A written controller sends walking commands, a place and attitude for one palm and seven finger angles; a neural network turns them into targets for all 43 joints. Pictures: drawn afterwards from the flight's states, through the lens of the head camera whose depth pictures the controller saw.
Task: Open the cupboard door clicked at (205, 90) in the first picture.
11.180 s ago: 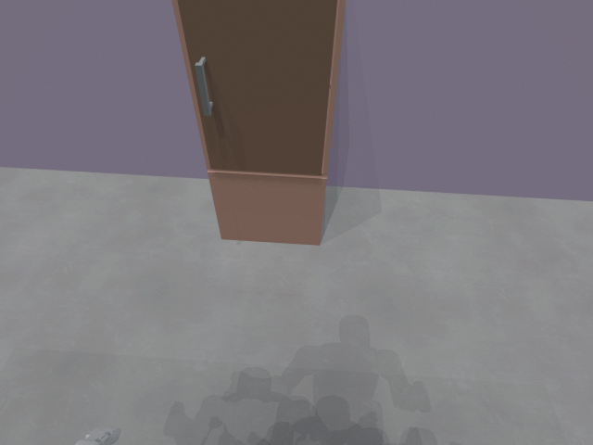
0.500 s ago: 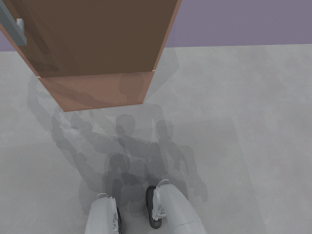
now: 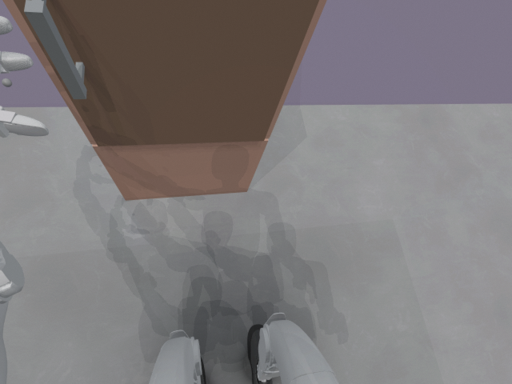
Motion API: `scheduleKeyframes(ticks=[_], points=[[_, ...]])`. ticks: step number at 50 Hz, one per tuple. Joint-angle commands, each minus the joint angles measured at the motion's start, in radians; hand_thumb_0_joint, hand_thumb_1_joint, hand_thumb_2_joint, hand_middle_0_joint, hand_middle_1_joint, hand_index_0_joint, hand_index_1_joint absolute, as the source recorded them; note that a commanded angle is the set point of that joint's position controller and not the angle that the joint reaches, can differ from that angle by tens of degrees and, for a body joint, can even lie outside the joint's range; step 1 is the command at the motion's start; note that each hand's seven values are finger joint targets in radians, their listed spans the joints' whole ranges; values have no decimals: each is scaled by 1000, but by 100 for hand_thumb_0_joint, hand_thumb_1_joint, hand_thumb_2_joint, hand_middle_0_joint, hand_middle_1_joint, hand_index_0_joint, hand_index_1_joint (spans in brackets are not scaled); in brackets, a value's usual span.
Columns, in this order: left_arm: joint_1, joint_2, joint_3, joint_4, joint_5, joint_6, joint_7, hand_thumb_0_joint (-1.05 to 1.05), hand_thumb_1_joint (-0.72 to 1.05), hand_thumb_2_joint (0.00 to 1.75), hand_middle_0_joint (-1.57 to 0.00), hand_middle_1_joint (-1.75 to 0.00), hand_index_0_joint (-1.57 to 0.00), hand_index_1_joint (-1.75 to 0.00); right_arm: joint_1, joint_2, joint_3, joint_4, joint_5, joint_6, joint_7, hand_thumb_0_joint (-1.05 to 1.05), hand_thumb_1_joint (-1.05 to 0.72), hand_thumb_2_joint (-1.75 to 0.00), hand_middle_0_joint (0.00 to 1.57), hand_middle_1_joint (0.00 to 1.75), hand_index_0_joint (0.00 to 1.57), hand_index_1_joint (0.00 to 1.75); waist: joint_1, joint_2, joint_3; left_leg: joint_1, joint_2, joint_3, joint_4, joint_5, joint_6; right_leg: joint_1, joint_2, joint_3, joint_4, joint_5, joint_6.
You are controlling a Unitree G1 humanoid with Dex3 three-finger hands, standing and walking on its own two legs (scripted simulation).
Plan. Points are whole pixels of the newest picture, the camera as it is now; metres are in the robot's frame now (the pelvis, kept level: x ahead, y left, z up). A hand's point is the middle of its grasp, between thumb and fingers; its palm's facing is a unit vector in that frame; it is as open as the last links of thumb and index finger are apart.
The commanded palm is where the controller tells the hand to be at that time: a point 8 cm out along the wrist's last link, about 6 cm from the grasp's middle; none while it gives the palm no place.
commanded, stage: move the hooked fingers beside the handle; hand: left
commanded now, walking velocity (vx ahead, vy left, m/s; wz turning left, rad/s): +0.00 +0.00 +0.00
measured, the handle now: (62, 46) +0.59 +0.23 +0.06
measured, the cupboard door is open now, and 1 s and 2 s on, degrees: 0 0 0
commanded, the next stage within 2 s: slide the fingers in behind the handle in 0.32 s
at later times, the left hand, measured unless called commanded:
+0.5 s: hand (8, 80) +0.53 +0.29 +0.05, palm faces +0.04 -1.00 -0.04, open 14.0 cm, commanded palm +0.52 +0.30 +0.05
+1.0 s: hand (42, 76) +0.54 +0.25 +0.06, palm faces +0.02 -1.00 -0.02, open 14.0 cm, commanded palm +0.52 +0.27 +0.05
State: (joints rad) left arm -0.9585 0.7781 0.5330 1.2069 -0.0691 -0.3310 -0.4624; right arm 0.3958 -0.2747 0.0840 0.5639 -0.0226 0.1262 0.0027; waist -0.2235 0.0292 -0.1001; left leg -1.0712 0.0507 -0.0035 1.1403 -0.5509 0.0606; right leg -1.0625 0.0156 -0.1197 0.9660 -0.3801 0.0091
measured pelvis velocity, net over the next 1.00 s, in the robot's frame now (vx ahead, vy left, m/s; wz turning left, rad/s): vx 0.00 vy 0.00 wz -0.01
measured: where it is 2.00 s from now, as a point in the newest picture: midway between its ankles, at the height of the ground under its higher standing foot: outside the picture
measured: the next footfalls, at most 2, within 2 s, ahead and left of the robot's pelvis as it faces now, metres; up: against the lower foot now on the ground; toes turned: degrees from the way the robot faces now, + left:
none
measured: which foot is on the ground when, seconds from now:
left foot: down 0.00-1.00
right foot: down 0.00-1.00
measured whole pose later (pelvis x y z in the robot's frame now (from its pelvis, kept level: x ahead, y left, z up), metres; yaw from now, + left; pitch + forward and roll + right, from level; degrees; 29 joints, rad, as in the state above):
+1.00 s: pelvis +0.00 +0.00 -0.01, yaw +0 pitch +29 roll -7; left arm -1.00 0.74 0.50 1.20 -0.05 -0.33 -0.39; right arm 0.40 -0.26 0.09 0.58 -0.03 0.11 0.01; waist -0.24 0.04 -0.10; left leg -1.11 0.05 0.00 1.17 -0.56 0.06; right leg -1.11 0.02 -0.12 1.00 -0.39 0.00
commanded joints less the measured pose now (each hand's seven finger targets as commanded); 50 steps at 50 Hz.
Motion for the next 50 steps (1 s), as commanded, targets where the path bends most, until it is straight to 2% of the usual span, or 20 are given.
scheduleKeyframes(ticks=[1,7,8,10,15,19,21,24,28,29,31,34,35,37,38,42,45,46,47,50], points=[[-412,360,71,-181,-15,-87,23,0,-50,30,-30,-120,-30,-120,216,-226,-82,-15,-8,-9,-20,0,-90,-90,20,30,20,30,-13,215,-485,391,7,-102,-105,622,-52,197,47,54,-19,264,-35],[-457,425,70,-160,13,-97,6,0,-50,30,-30,-120,-30,-120,203,-229,-67,-14,-5,-16,-24,0,-90,-90,20,30,20,30,-14,264,-508,365,5,-99,-92,569,-48,195,45,61,-2,239,-35],[-468,402,51,-148,10,-91,-1,0,-50,30,-30,-120,-30,-120,200,-226,-64,-14,-1,-15,-25,0,-90,-90,20,30,20,30,-21,271,-505,361,3,-98,-89,555,-46,181,44,62,-3,229,-32],[-487,376,28,-134,-1,-82,-14,0,-50,30,-30,-120,-30,-120,199,-227,-59,-11,1,-17,-27,0,-90,-90,20,30,20,30,-32,265,-505,347,3,-99,-84,522,-40,166,44,63,-5,211,-29],[-492,430,55,-95,-3,-52,-32,0,-50,30,-30,-120,-30,-120,208,-236,-52,-10,5,-19,-36,0,-90,-90,20,30,20,30,-40,223,-525,284,1,-96,-61,500,-27,181,43,67,8,224,-24],[-495,480,74,-141,14,-52,-34,0,-50,30,-30,-120,-30,-120,216,-236,-50,-14,1,-17,-35,0,-90,-90,20,30,20,30,-19,288,-565,313,4,-101,-57,545,-36,175,41,61,25,239,-29],[-494,450,59,-156,10,-56,-34,0,-50,30,-30,-120,-30,-120,221,-234,-52,-14,1,-17,-29,0,-90,-90,20,30,20,30,-24,319,-571,359,8,-110,-53,589,-42,136,44,55,29,243,-33],[-531,414,43,-164,-5,-48,-31,0,-50,30,-30,-120,-30,-120,223,-235,-55,-1,0,-15,-28,0,-90,-90,20,30,20,30,-46,285,-567,355,11,-113,-48,564,-39,126,45,56,20,232,-26],[-521,381,31,-200,-6,-42,-22,0,-50,30,-30,-120,-30,-120,234,-233,-61,7,-3,-14,-23,0,-90,-90,20,30,20,30,-33,334,-596,434,17,-132,-61,646,-58,97,45,43,21,235,-30],[-496,351,18,-182,-5,-34,-18,0,-50,30,-30,-120,-30,-120,235,-231,-63,9,-3,-14,-19,0,-90,-90,20,30,20,30,-33,334,-581,436,16,-128,-61,637,-58,84,47,44,14,224,-29],[-478,387,46,-185,-1,-31,-3,0,-50,30,-30,-120,-30,-120,239,-232,-60,5,-4,-12,-20,0,-90,-90,20,30,20,30,-25,312,-565,422,16,-130,-67,649,-55,105,47,42,15,238,-31],[-474,336,24,-215,-5,-32,17,0,-50,30,-30,-120,-30,-120,236,-223,-66,2,-6,-13,-12,0,-90,-90,20,30,20,30,-25,312,-567,438,17,-122,-74,655,-56,116,47,45,2,250,-28],[-454,359,47,-220,-2,-35,26,0,-50,30,-30,-120,-30,-120,236,-224,-64,-2,-7,-11,-11,0,-90,-90,20,30,20,30,-13,298,-576,420,15,-118,-76,648,-53,144,48,46,5,258,-30],[-446,359,51,-217,-1,-44,36,0,-50,30,-30,-120,-30,-120,238,-222,-65,-4,-6,-10,-10,0,-90,-90,20,30,20,30,-13,282,-566,418,15,-120,-81,660,-56,151,49,46,7,266,-31],[-457,305,14,-218,-5,-46,39,0,-50,30,-30,-120,-30,-120,232,-216,-67,-3,-6,-11,-9,0,-90,-90,20,30,20,30,-24,287,-543,427,15,-117,-83,655,-55,134,48,47,1,263,-30],[-445,256,-4,-237,-5,-66,58,0,-50,30,-30,-120,-30,-120,240,-214,-76,3,-9,-10,-2,0,-90,-90,20,30,20,30,-21,303,-548,497,22,-131,-93,713,-71,100,50,38,-4,250,-32],[-435,239,1,-203,-17,-64,68,0,-50,30,-30,-120,-30,-120,237,-214,-77,6,-9,-10,-2,0,-90,-90,20,30,20,30,-27,238,-523,429,14,-117,-94,659,-58,148,49,44,-9,265,-28],[-431,261,20,-219,-16,-72,73,0,-50,30,-30,-120,-30,-120,242,-216,-79,4,-10,-10,-4,0,-90,-90,20,30,20,30,-16,248,-538,447,14,-124,-96,685,-60,153,48,44,-3,276,-33],[-419,208,-19,-197,-12,-66,72,0,-50,30,-30,-120,-30,-120,239,-209,-78,2,-9,-9,0,0,-90,-90,20,30,20,30,-19,276,-529,462,13,-118,-102,689,-65,133,48,44,-9,264,-31],[-449,191,-32,-205,-4,-74,91,0,-50,30,-30,-120,-30,-120,236,-207,-81,10,-12,-9,1,0,-90,-90,20,30,20,30,-29,247,-510,443,13,-115,-99,648,-62,127,47,45,-10,249,-29]])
